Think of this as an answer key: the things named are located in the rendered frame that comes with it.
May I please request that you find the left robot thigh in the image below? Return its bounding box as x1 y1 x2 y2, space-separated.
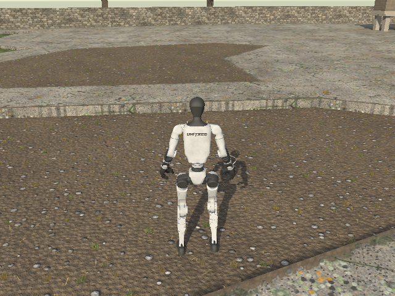
177 173 189 216

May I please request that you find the robot right forearm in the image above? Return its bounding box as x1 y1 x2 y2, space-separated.
222 148 234 170

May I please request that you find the robot left hand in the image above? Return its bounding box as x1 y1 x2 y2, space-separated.
160 167 174 179

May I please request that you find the robot right hand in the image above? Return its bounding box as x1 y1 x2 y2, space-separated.
222 168 235 181

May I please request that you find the robot left upper arm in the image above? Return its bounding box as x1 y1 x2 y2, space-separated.
167 124 185 158

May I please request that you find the humanoid robot torso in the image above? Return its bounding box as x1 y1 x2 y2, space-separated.
183 121 212 185

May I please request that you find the robot left forearm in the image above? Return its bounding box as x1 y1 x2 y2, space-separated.
161 149 173 170

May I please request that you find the robot right upper arm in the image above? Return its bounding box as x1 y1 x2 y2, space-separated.
210 124 227 158

